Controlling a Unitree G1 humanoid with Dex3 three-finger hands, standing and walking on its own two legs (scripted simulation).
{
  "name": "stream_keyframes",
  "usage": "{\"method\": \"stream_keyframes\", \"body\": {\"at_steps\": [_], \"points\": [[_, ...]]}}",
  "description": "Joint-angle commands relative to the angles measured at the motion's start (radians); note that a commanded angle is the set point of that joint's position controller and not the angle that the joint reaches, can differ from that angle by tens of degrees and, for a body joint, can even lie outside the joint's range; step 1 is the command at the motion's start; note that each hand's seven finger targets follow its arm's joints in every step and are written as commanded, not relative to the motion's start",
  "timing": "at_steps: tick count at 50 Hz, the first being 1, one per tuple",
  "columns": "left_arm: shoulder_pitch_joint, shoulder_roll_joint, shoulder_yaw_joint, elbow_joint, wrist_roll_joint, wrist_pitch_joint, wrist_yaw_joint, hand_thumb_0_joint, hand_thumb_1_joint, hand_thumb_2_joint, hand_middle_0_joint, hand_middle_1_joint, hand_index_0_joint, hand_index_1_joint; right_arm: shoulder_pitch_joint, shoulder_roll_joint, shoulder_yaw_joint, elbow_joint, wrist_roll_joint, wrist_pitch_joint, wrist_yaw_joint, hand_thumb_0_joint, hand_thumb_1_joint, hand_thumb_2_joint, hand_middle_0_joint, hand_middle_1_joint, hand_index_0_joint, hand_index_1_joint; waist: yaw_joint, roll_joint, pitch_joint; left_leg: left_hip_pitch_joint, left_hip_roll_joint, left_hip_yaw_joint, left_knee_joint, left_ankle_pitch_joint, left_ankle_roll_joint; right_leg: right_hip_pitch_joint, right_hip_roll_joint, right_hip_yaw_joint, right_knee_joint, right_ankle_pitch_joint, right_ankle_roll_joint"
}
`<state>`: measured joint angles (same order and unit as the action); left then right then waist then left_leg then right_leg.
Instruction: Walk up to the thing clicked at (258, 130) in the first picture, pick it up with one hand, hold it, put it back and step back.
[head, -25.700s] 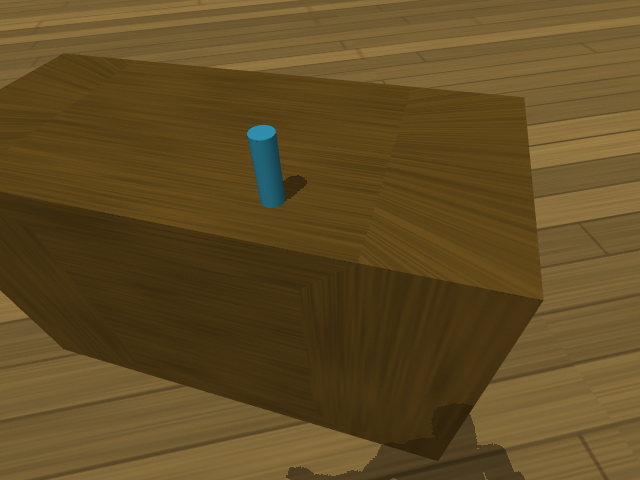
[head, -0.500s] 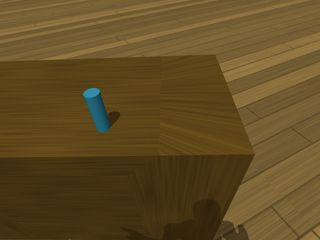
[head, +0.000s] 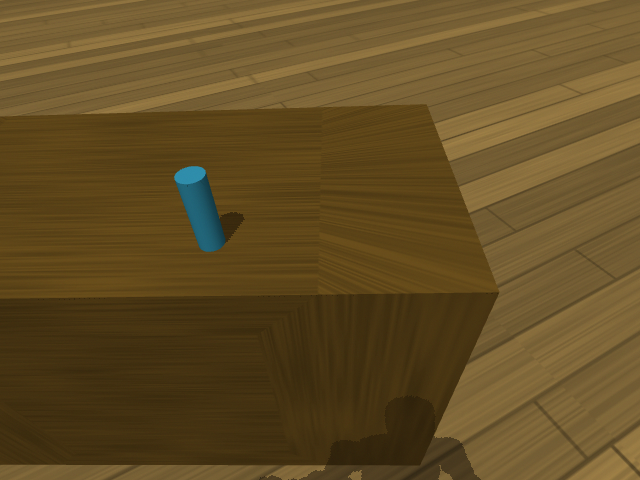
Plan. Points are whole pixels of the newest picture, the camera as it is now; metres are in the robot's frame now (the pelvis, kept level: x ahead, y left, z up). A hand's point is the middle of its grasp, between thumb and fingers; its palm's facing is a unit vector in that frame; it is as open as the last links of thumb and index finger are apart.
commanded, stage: home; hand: left
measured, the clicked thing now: (202, 211) +0.50 +0.23 +0.09
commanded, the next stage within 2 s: stand in 1.00 s
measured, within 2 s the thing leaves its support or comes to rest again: neither
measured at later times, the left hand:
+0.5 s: hand out of the picture +0.09 +0.26 -0.15, palm faces -0.06 -0.93 -0.36, open 17.7 cm
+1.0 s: hand out of the picture +0.10 +0.25 -0.15, palm faces -0.05 -0.93 -0.36, open 17.6 cm
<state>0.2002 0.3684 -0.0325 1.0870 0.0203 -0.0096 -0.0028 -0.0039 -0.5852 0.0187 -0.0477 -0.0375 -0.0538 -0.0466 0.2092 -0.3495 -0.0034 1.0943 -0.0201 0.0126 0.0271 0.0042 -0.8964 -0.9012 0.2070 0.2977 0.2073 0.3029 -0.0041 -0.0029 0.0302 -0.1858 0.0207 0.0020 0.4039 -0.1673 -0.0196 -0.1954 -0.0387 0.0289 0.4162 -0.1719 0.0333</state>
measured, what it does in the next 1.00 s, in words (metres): stands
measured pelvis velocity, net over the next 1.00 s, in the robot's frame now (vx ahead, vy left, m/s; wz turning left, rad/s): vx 0.03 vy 0.00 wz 0.00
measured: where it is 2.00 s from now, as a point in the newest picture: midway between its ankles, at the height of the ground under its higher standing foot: outside the picture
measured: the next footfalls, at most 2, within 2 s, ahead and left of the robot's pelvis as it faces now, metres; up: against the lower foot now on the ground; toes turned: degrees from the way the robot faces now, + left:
none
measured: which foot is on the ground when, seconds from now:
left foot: down 0.00-1.00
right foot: down 0.00-1.00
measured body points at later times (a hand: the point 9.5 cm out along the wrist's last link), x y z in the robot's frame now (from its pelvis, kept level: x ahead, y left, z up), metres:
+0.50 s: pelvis +0.02 +0.00 +0.00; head +0.03 +0.00 +0.45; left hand +0.09 +0.31 -0.13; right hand +0.09 -0.30 -0.13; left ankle +0.04 +0.13 -0.74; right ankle +0.04 -0.14 -0.74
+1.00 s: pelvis +0.03 +0.00 +0.00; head +0.04 +0.00 +0.45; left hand +0.11 +0.30 -0.13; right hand +0.09 -0.30 -0.13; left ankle +0.04 +0.13 -0.74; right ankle +0.04 -0.14 -0.74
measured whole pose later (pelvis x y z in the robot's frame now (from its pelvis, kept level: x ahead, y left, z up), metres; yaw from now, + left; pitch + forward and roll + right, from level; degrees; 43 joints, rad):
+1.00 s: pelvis +0.03 +0.00 +0.00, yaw +0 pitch -3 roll +0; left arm 0.12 0.36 -0.01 1.12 0.02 -0.01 0.00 0.00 -0.57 0.03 -0.05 -0.04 -0.06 -0.05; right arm 0.12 -0.35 -0.01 1.12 -0.01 0.01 0.01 0.00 -0.90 -0.90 0.21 0.30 0.21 0.30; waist -0.01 0.00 0.05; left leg -0.12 0.03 0.00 0.35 -0.18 -0.02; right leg -0.13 -0.03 0.03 0.34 -0.17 0.04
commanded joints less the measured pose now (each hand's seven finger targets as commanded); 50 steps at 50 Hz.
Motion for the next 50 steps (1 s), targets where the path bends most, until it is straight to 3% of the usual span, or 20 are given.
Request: {"method": "stream_keyframes", "body": {"at_steps": [1,2,5,8,13,15,18,20,23,26,35,39,45,50], "points": [[-0.039,0.236,0.049,-0.049,-0.005,-0.024,0.015,0.000,-0.611,0.015,-0.042,-0.040,-0.041,-0.040,-0.057,-0.212,-0.040,-0.059,0.000,-0.030,-0.015,0.000,-0.895,-0.902,0.201,0.301,0.201,0.301,0.009,0.003,0.032,-0.041,0.073,-0.099,-0.118,-0.201,0.044,-0.067,-0.071,0.096,-0.132,-0.227,-0.059],[-0.051,0.234,0.051,-0.050,-0.004,-0.022,0.016,0.000,-0.595,0.029,-0.044,-0.044,-0.044,-0.044,-0.051,-0.215,-0.041,-0.060,0.000,-0.031,-0.016,0.000,-0.895,-0.902,0.201,0.301,0.201,0.301,0.004,0.011,0.027,-0.054,0.074,-0.104,-0.128,-0.216,0.043,-0.055,-0.065,0.090,-0.124,-0.228,-0.059],[-0.048,0.218,0.046,-0.041,-0.008,-0.025,0.014,0.000,-0.611,0.009,-0.041,-0.038,-0.040,-0.039,-0.069,-0.209,-0.037,-0.059,0.003,-0.036,-0.018,0.000,-0.895,-0.902,0.201,0.301,0.201,0.301,0.012,0.019,-0.017,-0.029,0.089,-0.103,-0.117,-0.120,0.045,0.000,-0.073,0.083,-0.100,-0.108,-0.059],[-0.058,0.216,0.047,-0.034,-0.009,-0.024,0.013,0.000,-0.608,0.021,-0.043,-0.042,-0.042,-0.042,-0.063,-0.215,-0.036,-0.051,0.003,-0.037,-0.021,0.000,-0.895,-0.902,0.201,0.301,0.201,0.301,0.005,0.024,0.001,-0.039,0.089,-0.106,-0.134,-0.144,0.043,-0.006,-0.067,0.077,-0.099,-0.104,-0.055],[-0.065,0.212,0.041,-0.029,-0.008,-0.025,0.014,0.000,-0.611,0.017,-0.042,-0.040,-0.041,-0.040,-0.077,-0.217,-0.036,-0.045,0.010,-0.035,-0.022,0.000,-0.895,-0.902,0.201,0.301,0.201,0.301,0.003,0.001,-0.011,0.013,0.089,-0.094,-0.102,-0.045,0.041,-0.009,-0.075,0.076,-0.115,-0.057,-0.056],[-0.069,0.216,0.044,-0.027,-0.008,-0.023,0.016,0.000,-0.602,0.025,-0.044,-0.042,-0.043,-0.043,-0.073,-0.220,-0.036,-0.041,0.010,-0.032,-0.022,0.000,-0.895,-0.902,0.201,0.301,0.201,0.301,0.000,0.007,-0.001,0.004,0.087,-0.091,-0.110,-0.085,0.042,-0.009,-0.072,0.076,-0.119,-0.081,-0.052],[-0.083,0.217,0.047,-0.024,-0.008,-0.023,0.017,0.000,-0.607,0.022,-0.043,-0.042,-0.042,-0.042,-0.082,-0.215,-0.035,-0.043,0.009,-0.030,-0.022,0.000,-0.895,-0.902,0.201,0.301,0.201,0.301,0.000,-0.003,-0.005,0.005,0.088,-0.089,-0.112,-0.058,0.041,0.002,-0.075,0.076,-0.118,-0.055,-0.052],[-0.083,0.217,0.047,-0.023,-0.009,-0.024,0.016,0.000,-0.604,0.023,-0.043,-0.042,-0.043,-0.043,-0.089,-0.217,-0.036,-0.041,0.009,-0.032,-0.023,0.000,-0.895,-0.902,0.201,0.301,0.201,0.301,0.001,-0.008,-0.019,0.022,0.091,-0.087,-0.108,-0.027,0.039,0.014,-0.077,0.074,-0.114,-0.021,-0.050],[-0.083,0.211,0.045,-0.021,-0.012,-0.025,0.016,0.000,-0.611,0.019,-0.043,-0.041,-0.042,-0.042,-0.105,-0.220,-0.037,-0.042,0.012,-0.037,-0.026,0.000,-0.895,-0.902,0.201,0.301,0.201,0.301,0.002,0.010,-0.066,0.071,0.105,-0.082,-0.093,0.100,0.035,0.049,-0.082,0.065,-0.088,0.110,-0.053],[-0.092,0.204,0.045,-0.021,-0.012,-0.023,0.016,0.000,-0.603,0.024,-0.043,-0.042,-0.043,-0.043,-0.107,-0.225,-0.037,-0.035,0.013,-0.039,-0.029,0.000,-0.895,-0.902,0.201,0.301,0.201,0.301,0.002,0.015,-0.076,0.080,0.106,-0.077,-0.089,0.142,0.034,0.069,-0.086,0.064,-0.089,0.159,-0.048],[-0.104,0.205,0.048,-0.014,-0.010,-0.020,0.018,0.000,-0.599,0.027,-0.044,-0.044,-0.043,-0.044,-0.120,-0.218,-0.036,-0.026,0.012,-0.030,-0.029,0.000,-0.895,-0.902,0.201,0.301,0.201,0.301,0.001,-0.001,-0.036,0.072,0.102,-0.074,-0.106,0.079,0.027,0.055,-0.085,0.061,-0.121,0.096,-0.044],[-0.109,0.209,0.054,-0.018,-0.010,-0.020,0.017,0.000,-0.595,0.029,-0.044,-0.045,-0.044,-0.045,-0.124,-0.221,-0.036,-0.027,0.011,-0.035,-0.031,0.000,-0.896,-0.902,0.201,0.301,0.201,0.301,0.003,0.013,-0.062,0.085,0.107,-0.071,-0.107,0.123,0.026,0.083,-0.090,0.062,-0.110,0.152,-0.045],[-0.116,0.210,0.056,-0.020,-0.006,-0.018,0.019,0.000,-0.579,0.038,-0.046,-0.047,-0.046,-0.048,-0.128,-0.217,-0.039,-0.025,0.010,-0.030,-0.030,0.000,-0.896,-0.902,0.201,0.301,0.201,0.301,0.001,-0.011,-0.027,0.065,0.102,-0.074,-0.121,0.043,0.026,0.052,-0.081,0.056,-0.137,0.054,-0.042],[-0.117,0.211,0.059,-0.021,-0.010,-0.018,0.017,0.000,-0.586,0.034,-0.045,-0.046,-0.045,-0.047,-0.123,-0.218,-0.039,-0.023,0.009,-0.030,-0.029,0.000,-0.896,-0.902,0.201,0.301,0.201,0.301,-0.001,0.013,-0.040,0.072,0.102,-0.066,-0.125,0.035,0.026,0.060,-0.084,0.065,-0.129,0.064,-0.048]]}}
